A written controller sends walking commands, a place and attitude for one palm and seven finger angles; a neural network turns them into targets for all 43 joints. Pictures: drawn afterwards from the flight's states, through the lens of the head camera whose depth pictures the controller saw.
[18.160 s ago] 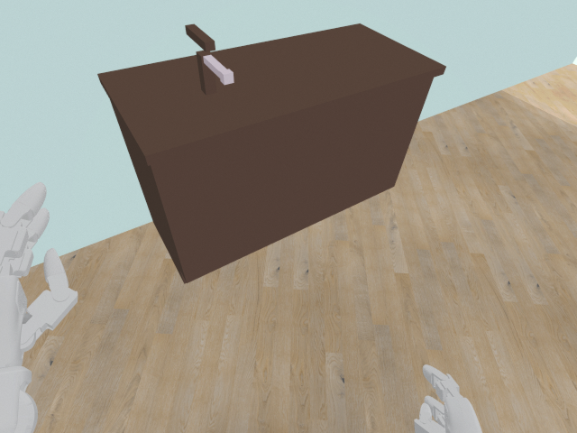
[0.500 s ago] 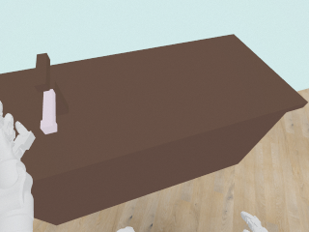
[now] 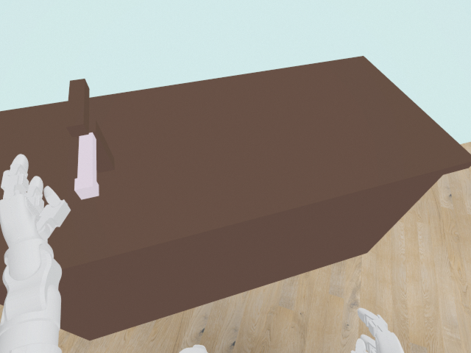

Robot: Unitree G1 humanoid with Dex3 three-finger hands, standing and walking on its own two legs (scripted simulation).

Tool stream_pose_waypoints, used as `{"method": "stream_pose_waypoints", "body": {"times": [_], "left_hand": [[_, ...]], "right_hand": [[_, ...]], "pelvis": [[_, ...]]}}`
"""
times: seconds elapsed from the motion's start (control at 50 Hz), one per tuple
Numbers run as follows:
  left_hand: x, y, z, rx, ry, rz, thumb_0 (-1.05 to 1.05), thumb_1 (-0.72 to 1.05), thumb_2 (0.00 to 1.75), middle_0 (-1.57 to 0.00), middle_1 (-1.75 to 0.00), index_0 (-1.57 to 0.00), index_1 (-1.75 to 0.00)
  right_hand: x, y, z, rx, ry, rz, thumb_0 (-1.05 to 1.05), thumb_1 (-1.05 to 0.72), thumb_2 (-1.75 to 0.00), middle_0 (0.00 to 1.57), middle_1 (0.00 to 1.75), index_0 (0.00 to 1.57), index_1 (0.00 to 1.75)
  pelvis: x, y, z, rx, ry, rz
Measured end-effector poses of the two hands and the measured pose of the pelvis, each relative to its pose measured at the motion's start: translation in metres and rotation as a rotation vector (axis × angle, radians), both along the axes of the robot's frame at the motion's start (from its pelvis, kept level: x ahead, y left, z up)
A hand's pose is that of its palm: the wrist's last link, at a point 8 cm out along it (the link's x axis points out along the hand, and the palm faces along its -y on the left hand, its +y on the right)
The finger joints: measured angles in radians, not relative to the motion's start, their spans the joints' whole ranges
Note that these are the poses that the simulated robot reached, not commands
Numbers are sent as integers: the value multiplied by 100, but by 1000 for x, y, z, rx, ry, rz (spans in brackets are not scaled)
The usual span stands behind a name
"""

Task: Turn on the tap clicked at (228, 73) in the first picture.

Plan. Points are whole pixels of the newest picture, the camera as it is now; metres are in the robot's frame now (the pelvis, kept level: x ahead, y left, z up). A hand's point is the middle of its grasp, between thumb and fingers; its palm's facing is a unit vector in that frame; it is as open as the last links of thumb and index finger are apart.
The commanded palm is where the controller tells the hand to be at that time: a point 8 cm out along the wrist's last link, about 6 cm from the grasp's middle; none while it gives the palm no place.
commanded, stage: push the lever round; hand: left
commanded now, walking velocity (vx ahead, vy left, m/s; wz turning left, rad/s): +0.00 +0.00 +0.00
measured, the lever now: (87, 187) +0.35 +0.28 +0.08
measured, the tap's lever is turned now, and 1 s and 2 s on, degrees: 0 8 34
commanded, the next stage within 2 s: none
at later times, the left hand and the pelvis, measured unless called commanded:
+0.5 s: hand (74, 200) +0.32 +0.29 +0.07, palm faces +0.58 -0.81 -0.06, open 7.8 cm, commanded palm +0.28 +0.32 +0.07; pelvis +0.00 +0.00 +0.00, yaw +0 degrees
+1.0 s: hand (97, 200) +0.33 +0.26 +0.07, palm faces +0.59 -0.81 -0.05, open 7.6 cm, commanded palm +0.29 +0.28 +0.07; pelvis +0.00 -0.01 +0.00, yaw +0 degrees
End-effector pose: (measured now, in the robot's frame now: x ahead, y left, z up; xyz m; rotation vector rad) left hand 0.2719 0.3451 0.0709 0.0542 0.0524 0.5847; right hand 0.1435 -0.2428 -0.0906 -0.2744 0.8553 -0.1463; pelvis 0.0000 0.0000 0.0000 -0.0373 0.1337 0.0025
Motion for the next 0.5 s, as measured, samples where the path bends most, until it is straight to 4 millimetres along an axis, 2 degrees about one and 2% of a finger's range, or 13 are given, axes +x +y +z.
{"method": "stream_pose_waypoints", "body": {"times": [0.06, 0.2, 0.32, 0.5], "left_hand": [[3, -4, -3, 5, 3, 18, 1, 90, 90, -16, -15, -15, -15], [0, -6, 10, 64, -77, 43, 2, 90, 90, -16, -15, -16, -15], [-1, -4, 2, 24, -15, 31, 1, 90, 90, -16, -15, -15, -15], [5, -19, 5, 41, -67, 27, 2, 90, 90, -16, -15, -15, -15]], "right_hand": [[-2, -1, 2, -2, -4, -1, 1, -90, -89, 21, 30, 20, 30], [-11, -4, -2, 6, 23, -13, 1, -90, -89, 21, 30, 20, 30], [-16, -8, -4, 3, 47, -26, 1, -90, -89, 21, 30, 20, 30], [-14, -11, -4, -5, 39, -17, 1, -90, -89, 21, 30, 20, 30]], "pelvis": [[0, 0, 0, 0, 6, -7], [4, -1, -2, -1, 6, -15], [4, -2, 0, -2, -2, -9], [2, -4, -2, 0, 5, -8]]}}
